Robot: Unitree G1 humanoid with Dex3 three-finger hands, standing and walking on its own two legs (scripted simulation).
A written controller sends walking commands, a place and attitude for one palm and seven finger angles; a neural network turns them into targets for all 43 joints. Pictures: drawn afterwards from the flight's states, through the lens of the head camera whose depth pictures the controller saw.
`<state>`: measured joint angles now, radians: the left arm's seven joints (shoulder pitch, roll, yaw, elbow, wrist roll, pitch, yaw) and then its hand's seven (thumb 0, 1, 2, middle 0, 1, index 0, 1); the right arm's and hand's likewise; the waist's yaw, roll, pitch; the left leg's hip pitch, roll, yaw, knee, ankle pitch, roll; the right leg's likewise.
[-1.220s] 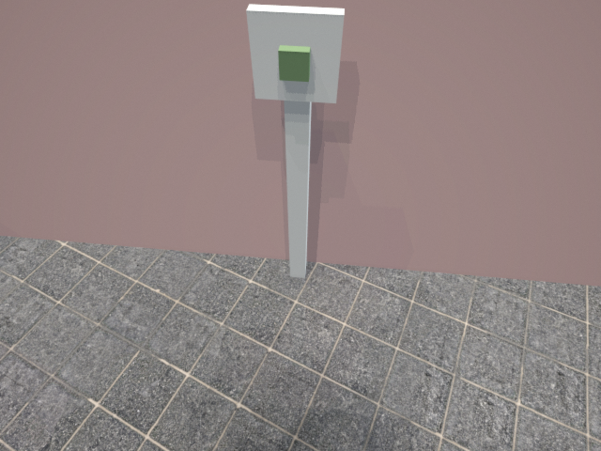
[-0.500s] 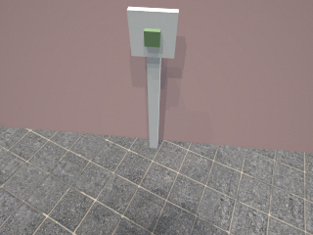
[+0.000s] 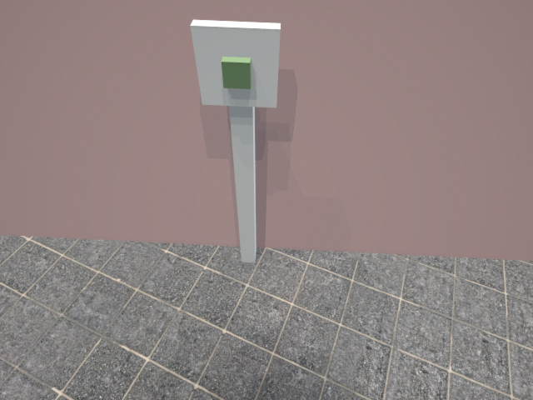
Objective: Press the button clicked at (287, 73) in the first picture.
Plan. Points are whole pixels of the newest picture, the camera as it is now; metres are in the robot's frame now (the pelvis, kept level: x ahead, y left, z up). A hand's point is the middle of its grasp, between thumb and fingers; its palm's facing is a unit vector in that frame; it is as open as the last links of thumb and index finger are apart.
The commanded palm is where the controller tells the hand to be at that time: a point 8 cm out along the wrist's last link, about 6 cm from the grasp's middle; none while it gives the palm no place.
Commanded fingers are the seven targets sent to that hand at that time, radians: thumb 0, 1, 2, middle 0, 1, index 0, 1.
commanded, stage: take the last steps up to it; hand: left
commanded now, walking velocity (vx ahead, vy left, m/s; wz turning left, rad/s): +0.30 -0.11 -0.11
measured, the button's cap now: (237, 72) +0.73 +0.11 +0.12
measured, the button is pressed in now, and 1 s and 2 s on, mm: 0 0 0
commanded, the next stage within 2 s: come to a stop and stand still in 0.46 s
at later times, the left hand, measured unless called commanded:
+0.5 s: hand out of the picture +0.05 +0.08 -0.18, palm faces +0.06 -0.99 -0.10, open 7.3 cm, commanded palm none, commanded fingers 0.00 0.90 0.90 -0.20 -0.30 -0.20 -0.30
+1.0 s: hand (221, 316) +0.30 +0.11 -0.17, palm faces -0.02 -0.96 -0.28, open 7.3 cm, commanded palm none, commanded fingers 0.00 0.90 0.90 -0.20 -0.30 -0.20 -0.30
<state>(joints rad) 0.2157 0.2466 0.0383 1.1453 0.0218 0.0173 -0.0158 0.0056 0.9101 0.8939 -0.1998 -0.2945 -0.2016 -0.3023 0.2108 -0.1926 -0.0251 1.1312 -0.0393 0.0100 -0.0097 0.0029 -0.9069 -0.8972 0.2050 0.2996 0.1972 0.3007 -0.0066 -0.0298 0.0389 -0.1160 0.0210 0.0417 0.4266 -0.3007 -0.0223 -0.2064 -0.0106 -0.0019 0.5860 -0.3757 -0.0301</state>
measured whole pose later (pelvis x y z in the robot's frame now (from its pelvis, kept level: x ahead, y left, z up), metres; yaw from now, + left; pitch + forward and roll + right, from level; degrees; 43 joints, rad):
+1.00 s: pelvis +0.23 -0.09 -0.01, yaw -1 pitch +0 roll +1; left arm 0.15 0.20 0.05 1.01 0.03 0.01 0.04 0.01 0.92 0.89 -0.20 -0.29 -0.20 -0.30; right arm 0.19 -0.20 -0.08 1.04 0.00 0.06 -0.02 0.00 -0.92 -0.90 0.20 0.30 0.19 0.30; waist -0.02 0.01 0.13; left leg -0.39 -0.01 0.02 0.97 -0.55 -0.03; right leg -0.32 -0.08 -0.04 0.57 -0.25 0.03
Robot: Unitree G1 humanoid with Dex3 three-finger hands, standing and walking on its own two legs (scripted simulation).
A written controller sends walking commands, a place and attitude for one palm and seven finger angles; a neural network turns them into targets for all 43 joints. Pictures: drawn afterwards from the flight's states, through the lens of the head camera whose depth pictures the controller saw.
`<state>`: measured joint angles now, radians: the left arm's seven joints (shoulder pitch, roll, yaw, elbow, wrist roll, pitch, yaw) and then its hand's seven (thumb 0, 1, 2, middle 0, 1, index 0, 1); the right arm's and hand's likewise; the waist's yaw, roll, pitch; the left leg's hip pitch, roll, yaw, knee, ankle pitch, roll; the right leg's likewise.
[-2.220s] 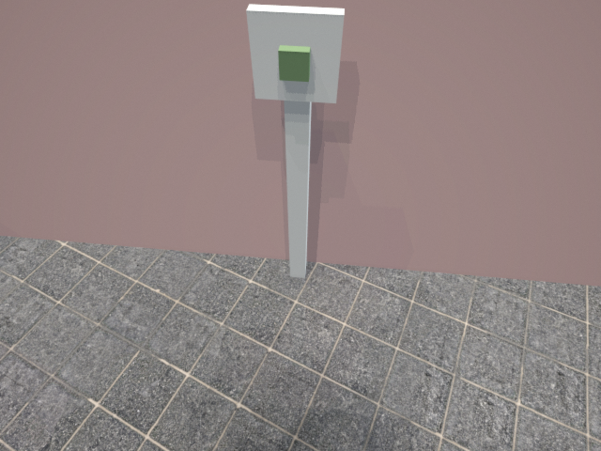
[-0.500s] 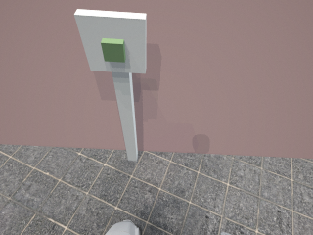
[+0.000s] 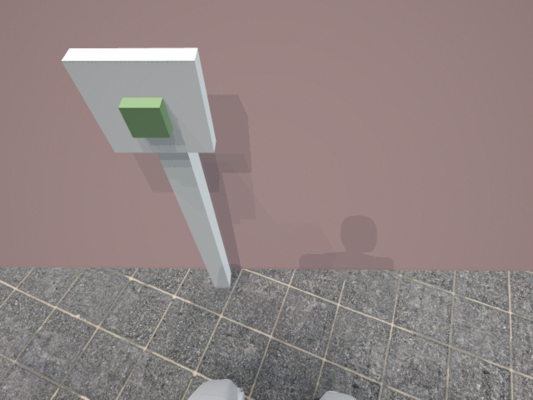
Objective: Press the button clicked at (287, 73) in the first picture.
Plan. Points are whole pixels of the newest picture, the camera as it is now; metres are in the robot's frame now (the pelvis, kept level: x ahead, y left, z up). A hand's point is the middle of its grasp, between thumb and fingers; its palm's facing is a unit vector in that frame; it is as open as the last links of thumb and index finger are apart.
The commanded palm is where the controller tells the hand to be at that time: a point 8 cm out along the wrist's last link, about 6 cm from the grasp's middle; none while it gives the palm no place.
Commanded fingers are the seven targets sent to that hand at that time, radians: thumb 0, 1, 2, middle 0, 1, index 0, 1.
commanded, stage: come to a stop and stand still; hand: left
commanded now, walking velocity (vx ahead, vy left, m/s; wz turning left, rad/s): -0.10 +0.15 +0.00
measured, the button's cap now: (147, 116) +0.49 +0.21 +0.13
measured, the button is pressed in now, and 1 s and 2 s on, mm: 0 0 0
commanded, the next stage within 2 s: look again from close up in 1.00 s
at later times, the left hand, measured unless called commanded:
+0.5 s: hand out of the picture -0.01 +0.21 -0.16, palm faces +0.02 -0.97 -0.24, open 7.3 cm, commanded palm none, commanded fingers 0.00 0.90 0.90 -0.20 -0.30 -0.20 -0.30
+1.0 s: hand out of the picture -0.06 +0.17 -0.17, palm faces +0.02 -0.99 -0.16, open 7.3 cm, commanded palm none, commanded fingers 0.00 0.90 0.90 -0.20 -0.30 -0.20 -0.30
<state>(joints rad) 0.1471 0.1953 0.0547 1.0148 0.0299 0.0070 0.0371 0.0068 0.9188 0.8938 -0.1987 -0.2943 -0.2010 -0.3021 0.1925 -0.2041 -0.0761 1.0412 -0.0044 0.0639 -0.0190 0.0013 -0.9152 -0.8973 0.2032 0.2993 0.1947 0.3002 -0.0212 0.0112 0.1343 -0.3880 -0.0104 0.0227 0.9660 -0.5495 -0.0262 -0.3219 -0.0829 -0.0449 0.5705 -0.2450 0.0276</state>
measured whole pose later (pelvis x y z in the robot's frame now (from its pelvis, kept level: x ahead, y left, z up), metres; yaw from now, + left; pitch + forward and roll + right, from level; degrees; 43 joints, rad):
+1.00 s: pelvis -0.05 +0.01 +0.01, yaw +0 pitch -2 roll +0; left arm 0.27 0.12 0.01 1.17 0.00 -0.01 0.04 0.01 0.91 0.89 -0.20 -0.29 -0.20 -0.30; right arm 0.34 -0.12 -0.02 1.19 -0.02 0.02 -0.03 0.00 -0.91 -0.90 0.20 0.30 0.19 0.30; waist -0.03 -0.01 0.06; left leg -0.20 0.03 0.07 0.38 -0.15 0.00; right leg -0.12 0.01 -0.04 0.39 -0.24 -0.02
